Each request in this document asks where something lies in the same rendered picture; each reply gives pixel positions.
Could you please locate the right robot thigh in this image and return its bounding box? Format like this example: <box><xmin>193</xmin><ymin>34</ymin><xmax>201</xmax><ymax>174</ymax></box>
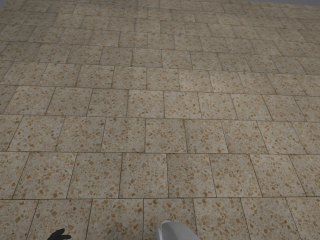
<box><xmin>156</xmin><ymin>221</ymin><xmax>201</xmax><ymax>240</ymax></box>

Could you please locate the left robot hand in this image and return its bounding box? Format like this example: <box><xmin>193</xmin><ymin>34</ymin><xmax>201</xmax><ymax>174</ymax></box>
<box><xmin>47</xmin><ymin>228</ymin><xmax>72</xmax><ymax>240</ymax></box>

